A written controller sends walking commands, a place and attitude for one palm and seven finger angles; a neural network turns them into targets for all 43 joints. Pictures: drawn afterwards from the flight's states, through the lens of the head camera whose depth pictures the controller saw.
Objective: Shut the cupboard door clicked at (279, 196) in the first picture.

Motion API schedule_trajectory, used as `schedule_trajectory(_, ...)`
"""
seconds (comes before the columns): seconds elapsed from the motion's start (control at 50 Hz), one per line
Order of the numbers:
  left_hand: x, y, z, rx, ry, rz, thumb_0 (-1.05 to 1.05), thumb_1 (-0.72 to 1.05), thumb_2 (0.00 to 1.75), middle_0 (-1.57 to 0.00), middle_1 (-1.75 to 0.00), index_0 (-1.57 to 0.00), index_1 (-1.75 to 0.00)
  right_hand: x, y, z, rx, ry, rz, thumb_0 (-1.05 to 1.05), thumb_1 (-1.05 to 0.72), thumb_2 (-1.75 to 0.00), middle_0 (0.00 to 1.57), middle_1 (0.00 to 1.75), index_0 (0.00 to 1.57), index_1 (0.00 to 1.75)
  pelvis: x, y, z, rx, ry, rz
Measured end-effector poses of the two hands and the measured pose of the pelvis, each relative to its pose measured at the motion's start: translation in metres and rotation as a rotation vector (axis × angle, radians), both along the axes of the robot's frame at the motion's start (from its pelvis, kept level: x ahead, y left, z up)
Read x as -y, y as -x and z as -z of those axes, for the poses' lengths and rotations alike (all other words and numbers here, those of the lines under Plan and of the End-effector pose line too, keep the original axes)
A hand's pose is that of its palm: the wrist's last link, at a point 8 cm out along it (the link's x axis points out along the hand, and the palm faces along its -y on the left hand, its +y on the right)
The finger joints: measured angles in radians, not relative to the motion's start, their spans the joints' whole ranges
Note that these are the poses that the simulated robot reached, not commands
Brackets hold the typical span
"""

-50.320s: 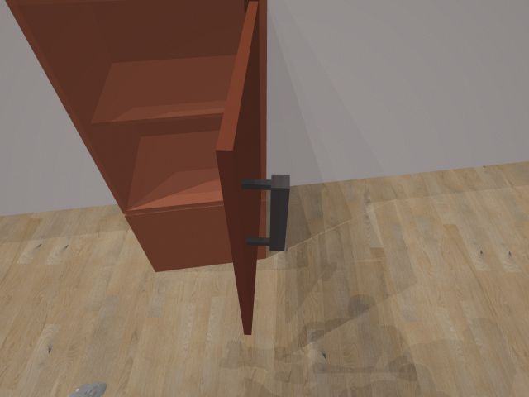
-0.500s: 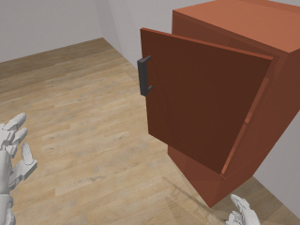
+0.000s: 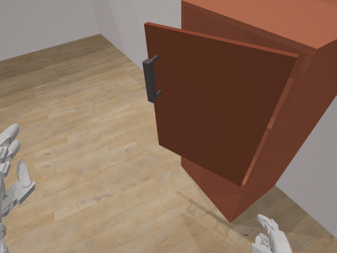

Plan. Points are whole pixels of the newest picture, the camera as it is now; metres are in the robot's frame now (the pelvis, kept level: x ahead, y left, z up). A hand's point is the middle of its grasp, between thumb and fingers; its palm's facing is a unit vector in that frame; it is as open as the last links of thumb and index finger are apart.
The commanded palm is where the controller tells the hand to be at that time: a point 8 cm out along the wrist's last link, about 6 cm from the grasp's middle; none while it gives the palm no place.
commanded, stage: step back with the hand held close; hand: left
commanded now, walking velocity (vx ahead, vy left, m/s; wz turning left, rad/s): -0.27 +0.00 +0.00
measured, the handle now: (154, 79) +0.64 +0.11 +0.08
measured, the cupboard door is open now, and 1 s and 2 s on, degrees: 22 22 22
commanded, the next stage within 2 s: stop stepping back and stand still in 1.10 s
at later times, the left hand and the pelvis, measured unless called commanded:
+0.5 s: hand out of the picture +0.13 +0.29 +0.15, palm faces +0.44 -0.77 -0.47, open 7.4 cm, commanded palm +0.07 +0.32 +0.17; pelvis -0.07 +0.02 -0.02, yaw +0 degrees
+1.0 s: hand out of the picture +0.06 +0.32 +0.18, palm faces +0.50 -0.77 -0.41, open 7.5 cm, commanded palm +0.00 +0.34 +0.17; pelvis -0.13 +0.03 -0.01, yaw +1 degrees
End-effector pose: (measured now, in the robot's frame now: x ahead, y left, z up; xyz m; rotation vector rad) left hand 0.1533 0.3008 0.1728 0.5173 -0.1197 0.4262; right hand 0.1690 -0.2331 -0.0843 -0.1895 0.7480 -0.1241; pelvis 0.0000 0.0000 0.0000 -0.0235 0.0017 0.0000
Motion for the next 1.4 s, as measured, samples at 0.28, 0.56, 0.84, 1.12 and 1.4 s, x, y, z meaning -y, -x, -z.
schedule_trajectory(0.28,-0.014,0.015,-0.003,0.01,-0.075,0.089,0.01,0.89,0.89,-0.22,-0.3,-0.21,-0.3,0.0,0.036,-0.008,-0.011,0.052,0.09,0.01,-0.9,-0.9,0.2,0.3,0.2,0.3,-0.017,0.03,0.007,-0.022,-0.01,0.023)
schedule_trajectory(0.56,-0.023,0.074,0.002,0.147,-0.089,0.037,0.01,0.89,0.9,-0.22,-0.3,-0.21,-0.3,-0.016,0.088,0.004,-0.004,0.07,0.022,0.01,-0.9,-0.9,0.2,0.3,0.2,0.3,-0.019,0.075,0.021,0.002,0.004,-0.008)
schedule_trajectory(0.84,-0.027,0.109,0.002,0.222,-0.089,0.088,0.01,0.88,0.9,-0.22,-0.3,-0.21,-0.3,-0.015,0.132,0.007,-0.06,0.119,0.019,0.01,-0.9,-0.9,0.2,0.3,0.2,0.3,-0.027,0.111,0.026,0.0,0.025,-0.046)
schedule_trajectory(1.12,-0.03,0.149,-0.015,0.268,-0.037,0.135,0.01,0.89,0.9,-0.21,-0.3,-0.2,-0.3,-0.056,0.153,-0.018,0.055,0.06,-0.066,0.01,-0.9,-0.9,0.2,0.3,0.2,0.3,-0.029,0.163,0.008,-0.086,0.066,0.025)
schedule_trajectory(1.4,-0.046,0.19,-0.011,0.239,-0.074,0.196,0.01,0.88,0.89,-0.22,-0.3,-0.21,-0.3,-0.022,0.269,-0.003,-0.026,0.139,0.15,0.01,-0.9,-0.9,0.2,0.3,0.2,0.3,-0.046,0.208,0.021,0.016,0.065,0.001)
